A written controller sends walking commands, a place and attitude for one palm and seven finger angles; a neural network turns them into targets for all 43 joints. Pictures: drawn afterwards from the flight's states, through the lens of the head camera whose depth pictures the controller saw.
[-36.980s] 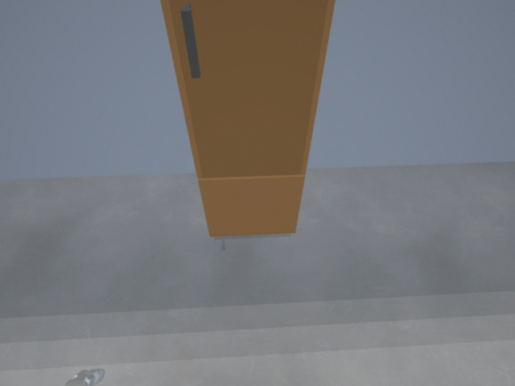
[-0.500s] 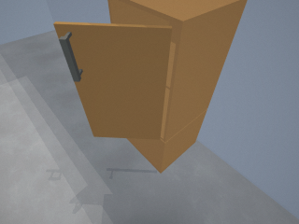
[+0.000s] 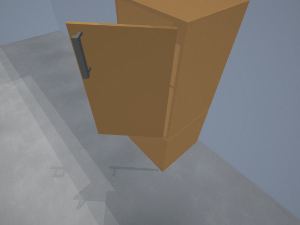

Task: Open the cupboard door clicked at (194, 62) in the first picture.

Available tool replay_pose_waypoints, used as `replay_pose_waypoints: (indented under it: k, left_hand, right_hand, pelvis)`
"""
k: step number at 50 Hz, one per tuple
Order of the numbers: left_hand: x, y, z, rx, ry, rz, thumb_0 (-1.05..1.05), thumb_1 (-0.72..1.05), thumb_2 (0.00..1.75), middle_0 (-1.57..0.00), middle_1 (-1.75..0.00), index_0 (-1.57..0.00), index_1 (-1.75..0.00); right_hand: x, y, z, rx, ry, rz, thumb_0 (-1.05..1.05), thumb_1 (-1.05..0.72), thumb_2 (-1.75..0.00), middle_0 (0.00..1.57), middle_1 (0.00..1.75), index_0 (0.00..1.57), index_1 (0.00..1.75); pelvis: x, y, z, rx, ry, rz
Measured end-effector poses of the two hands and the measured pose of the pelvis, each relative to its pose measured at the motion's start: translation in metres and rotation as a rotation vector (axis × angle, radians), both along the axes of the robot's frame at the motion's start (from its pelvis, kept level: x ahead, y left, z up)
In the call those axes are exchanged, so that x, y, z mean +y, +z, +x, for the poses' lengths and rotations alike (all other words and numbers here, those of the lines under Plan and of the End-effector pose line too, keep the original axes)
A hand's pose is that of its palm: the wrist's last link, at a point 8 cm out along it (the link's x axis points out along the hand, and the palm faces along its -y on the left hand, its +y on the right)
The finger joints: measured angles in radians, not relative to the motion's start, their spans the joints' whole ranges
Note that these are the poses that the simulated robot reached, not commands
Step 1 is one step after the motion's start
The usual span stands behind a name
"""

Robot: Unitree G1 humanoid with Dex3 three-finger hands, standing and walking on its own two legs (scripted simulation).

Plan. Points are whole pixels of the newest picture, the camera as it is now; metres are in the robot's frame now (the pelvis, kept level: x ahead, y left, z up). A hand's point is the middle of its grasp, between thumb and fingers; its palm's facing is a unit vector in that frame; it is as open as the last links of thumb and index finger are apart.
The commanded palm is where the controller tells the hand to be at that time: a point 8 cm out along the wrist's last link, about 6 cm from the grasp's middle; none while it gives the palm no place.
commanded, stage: shuffle to correct the standing spot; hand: left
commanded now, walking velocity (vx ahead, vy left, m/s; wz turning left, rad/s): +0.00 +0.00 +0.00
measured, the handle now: (83, 55) +0.61 +0.28 +0.15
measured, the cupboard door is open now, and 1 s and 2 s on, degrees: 45 45 45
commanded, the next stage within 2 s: come to a stop and stand still in 0.56 s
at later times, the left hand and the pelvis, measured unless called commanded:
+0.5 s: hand out of the picture +0.01 +0.22 -0.18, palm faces +0.02 -0.99 -0.17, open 7.4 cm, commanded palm none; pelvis +0.01 +0.05 +0.00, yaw -2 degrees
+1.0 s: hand out of the picture +0.07 +0.25 -0.19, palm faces +0.03 -0.99 -0.13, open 7.3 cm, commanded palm none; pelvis +0.09 +0.10 -0.01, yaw -3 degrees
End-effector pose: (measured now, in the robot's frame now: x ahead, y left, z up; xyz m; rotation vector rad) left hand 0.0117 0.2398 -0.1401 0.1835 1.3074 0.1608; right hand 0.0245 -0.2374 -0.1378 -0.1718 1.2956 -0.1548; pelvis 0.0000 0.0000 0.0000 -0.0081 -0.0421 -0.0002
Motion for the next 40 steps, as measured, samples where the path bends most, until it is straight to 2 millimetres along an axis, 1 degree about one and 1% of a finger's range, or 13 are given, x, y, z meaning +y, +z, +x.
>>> replay_pose_waypoints:
  k: [5, 10, 13, 16, 19, 21, 24, 29, 34, 37, 40]
  left_hand:
    - [-0.009, -0.004, -0.024, 0.059, 0.017, -0.025, 0.01, 0.91, 0.90, -0.20, -0.30, -0.20, -0.30]
    - [-0.016, -0.009, -0.043, 0.100, 0.043, -0.053, 0.01, 0.91, 0.90, -0.20, -0.30, -0.20, -0.30]
    - [-0.015, -0.012, -0.050, 0.117, 0.065, -0.067, 0.01, 0.91, 0.90, -0.21, -0.30, -0.20, -0.30]
    - [-0.007, -0.018, -0.051, 0.130, 0.078, -0.078, 0.01, 0.91, 0.90, -0.21, -0.30, -0.20, -0.30]
    - [0.006, -0.022, -0.043, 0.133, 0.072, -0.083, 0.01, 0.91, 0.90, -0.21, -0.30, -0.20, -0.30]
    - [0.014, -0.020, -0.034, 0.125, 0.056, -0.075, 0.01, 0.91, 0.90, -0.21, -0.30, -0.20, -0.30]
    - [0.024, -0.012, -0.014, 0.095, 0.027, -0.064, 0.01, 0.91, 0.90, -0.20, -0.30, -0.20, -0.30]
    - [0.033, 0.001, 0.022, 0.032, -0.011, -0.039, 0.01, 0.92, 0.90, -0.20, -0.30, -0.20, -0.30]
    - [0.039, 0.003, 0.049, -0.021, -0.017, -0.004, 0.01, 0.93, 0.90, -0.20, -0.30, -0.20, -0.30]
    - [0.040, 0.004, 0.052, -0.039, 0.014, -0.005, 0.01, 0.93, 0.90, -0.20, -0.30, -0.20, -0.30]
    - [0.041, 0.002, 0.047, -0.006, 0.031, -0.019, 0.01, 0.92, 0.90, -0.20, -0.30, -0.20, -0.30]
  right_hand:
    - [0.012, -0.004, -0.029, 0.071, -0.032, 0.024, 0.01, -0.90, -0.90, 0.20, 0.30, 0.20, 0.30]
    - [0.022, -0.007, -0.050, 0.126, -0.051, 0.037, 0.01, -0.90, -0.90, 0.20, 0.30, 0.20, 0.30]
    - [0.028, -0.008, -0.058, 0.148, -0.061, 0.032, 0.01, -0.91, -0.90, 0.20, 0.30, 0.20, 0.30]
    - [0.034, -0.008, -0.064, 0.153, -0.078, 0.015, 0.01, -0.91, -0.90, 0.20, 0.30, 0.20, 0.30]
    - [0.044, -0.007, -0.068, 0.149, -0.095, 0.001, 0.01, -0.91, -0.90, 0.20, 0.30, 0.20, 0.30]
    - [0.052, -0.006, -0.071, 0.149, -0.111, 0.001, 0.01, -0.91, -0.90, 0.20, 0.30, 0.20, 0.30]
    - [0.064, -0.004, -0.071, 0.148, -0.126, 0.015, 0.01, -0.91, -0.90, 0.20, 0.30, 0.20, 0.30]
    - [0.081, -0.005, -0.062, 0.138, -0.136, 0.051, 0.01, -0.91, -0.90, 0.20, 0.30, 0.20, 0.30]
    - [0.090, -0.018, -0.049, 0.140, -0.141, 0.092, 0.01, -0.90, -0.90, 0.20, 0.30, 0.20, 0.30]
    - [0.093, -0.020, -0.034, 0.155, -0.117, 0.100, 0.01, -0.91, -0.90, 0.20, 0.30, 0.20, 0.30]
    - [0.092, -0.015, -0.009, 0.131, -0.106, 0.086, 0.01, -0.91, -0.90, 0.20, 0.30, 0.20, 0.30]
  pelvis:
    - [0.002, 0.000, -0.004, 0.000, -0.002, 0.000]
    - [0.007, -0.001, -0.005, 0.004, -0.001, -0.005]
    - [0.013, -0.003, -0.004, 0.008, -0.003, -0.007]
    - [0.023, -0.007, -0.001, 0.006, -0.004, -0.011]
    - [0.035, -0.009, 0.003, 0.006, -0.011, -0.015]
    - [0.041, -0.008, 0.006, 0.010, -0.021, -0.016]
    - [0.048, -0.003, 0.010, 0.018, -0.033, -0.014]
    - [0.055, 0.003, 0.018, 0.029, -0.044, -0.002]
    - [0.055, -0.003, 0.032, 0.029, -0.050, 0.023]
    - [0.058, -0.003, 0.041, 0.023, -0.042, 0.005]
    - [0.064, -0.001, 0.052, 0.022, -0.041, -0.003]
